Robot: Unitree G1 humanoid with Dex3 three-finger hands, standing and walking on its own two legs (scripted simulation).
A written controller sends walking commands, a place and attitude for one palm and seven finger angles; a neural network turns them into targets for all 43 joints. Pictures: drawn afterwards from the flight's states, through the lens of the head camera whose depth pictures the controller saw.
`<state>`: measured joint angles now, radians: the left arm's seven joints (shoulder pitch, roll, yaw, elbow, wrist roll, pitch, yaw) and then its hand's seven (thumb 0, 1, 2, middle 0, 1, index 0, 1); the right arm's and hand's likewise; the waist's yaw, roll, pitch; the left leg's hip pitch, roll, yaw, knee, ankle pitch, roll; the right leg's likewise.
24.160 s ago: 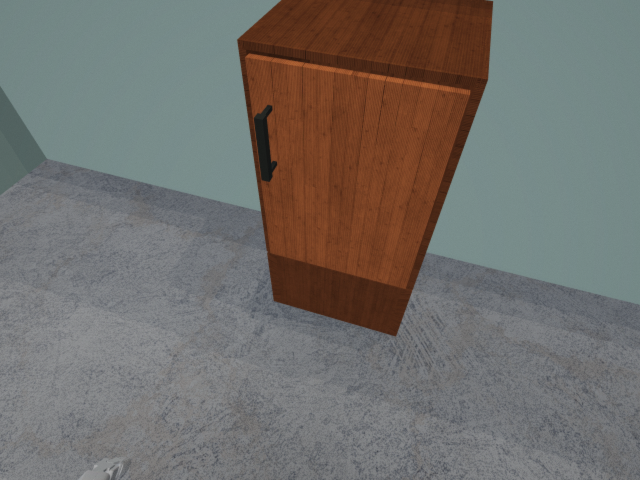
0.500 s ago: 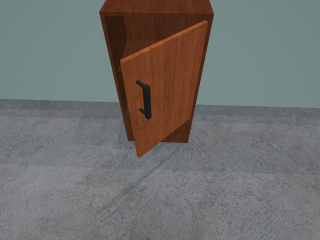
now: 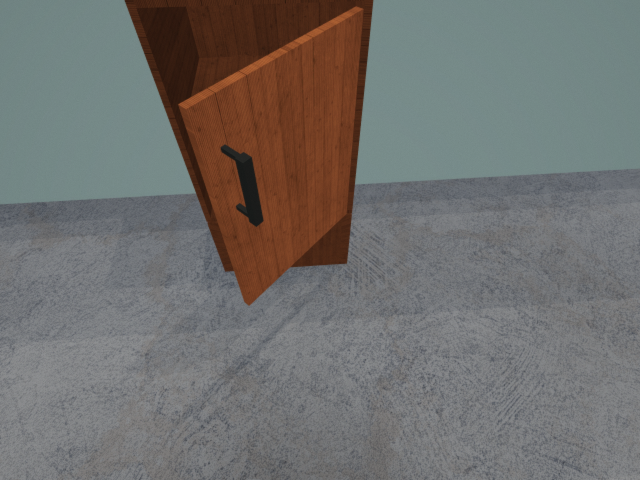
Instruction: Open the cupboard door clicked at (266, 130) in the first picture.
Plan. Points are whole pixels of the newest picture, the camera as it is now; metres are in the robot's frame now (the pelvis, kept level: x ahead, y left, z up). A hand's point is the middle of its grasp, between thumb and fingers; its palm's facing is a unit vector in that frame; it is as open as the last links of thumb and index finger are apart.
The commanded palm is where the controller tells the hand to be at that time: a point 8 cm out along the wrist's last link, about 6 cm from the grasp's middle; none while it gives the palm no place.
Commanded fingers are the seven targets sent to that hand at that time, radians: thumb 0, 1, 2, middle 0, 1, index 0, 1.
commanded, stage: walk to a spot facing it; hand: left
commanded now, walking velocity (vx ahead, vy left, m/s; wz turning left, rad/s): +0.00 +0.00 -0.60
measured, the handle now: (242, 187) +0.56 +0.18 -0.02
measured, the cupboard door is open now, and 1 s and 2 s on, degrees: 45 45 45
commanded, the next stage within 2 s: none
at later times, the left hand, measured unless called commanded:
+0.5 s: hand out of the picture +0.09 +0.18 -0.16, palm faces -0.20 -0.94 -0.26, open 7.4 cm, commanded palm none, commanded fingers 0.00 0.90 0.90 -0.20 -0.30 -0.20 -0.30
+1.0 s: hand (271, 412) +0.23 +0.09 -0.16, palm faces -0.57 -0.77 -0.30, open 7.4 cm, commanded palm none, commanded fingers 0.00 0.90 0.90 -0.20 -0.30 -0.20 -0.30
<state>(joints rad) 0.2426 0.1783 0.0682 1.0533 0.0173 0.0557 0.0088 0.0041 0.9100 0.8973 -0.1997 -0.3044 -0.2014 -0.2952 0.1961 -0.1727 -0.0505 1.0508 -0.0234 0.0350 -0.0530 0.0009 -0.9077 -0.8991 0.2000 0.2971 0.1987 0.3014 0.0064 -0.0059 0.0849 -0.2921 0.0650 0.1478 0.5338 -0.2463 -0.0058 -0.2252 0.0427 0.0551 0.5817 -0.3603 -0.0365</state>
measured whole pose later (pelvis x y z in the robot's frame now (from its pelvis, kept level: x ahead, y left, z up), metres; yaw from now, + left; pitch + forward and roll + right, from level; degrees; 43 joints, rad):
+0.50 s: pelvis +0.01 -0.01 +0.01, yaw -18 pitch +2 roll +2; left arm 0.25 0.20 0.08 0.93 0.03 0.04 0.02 0.00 0.91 0.90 -0.20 -0.30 -0.20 -0.30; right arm 0.03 -0.20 -0.05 0.88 0.00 0.05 -0.04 0.00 -0.91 -0.90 0.20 0.30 0.20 0.30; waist 0.05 -0.02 0.10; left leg -0.42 0.00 -0.03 0.84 -0.43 -0.05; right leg -0.24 0.12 0.22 0.47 -0.26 -0.07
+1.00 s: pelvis +0.01 -0.02 -0.01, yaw -35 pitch +1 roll +0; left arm 0.12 0.25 0.06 0.86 0.02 0.04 0.00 0.00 0.91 0.90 -0.20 -0.30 -0.20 -0.30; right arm 0.21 -0.28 -0.06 0.92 -0.01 0.07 -0.04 0.01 -0.91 -0.90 0.20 0.30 0.20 0.30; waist -0.02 0.02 0.14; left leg -0.45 0.08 0.04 1.05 -0.52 -0.06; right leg -0.35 0.02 0.04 0.62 -0.29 -0.02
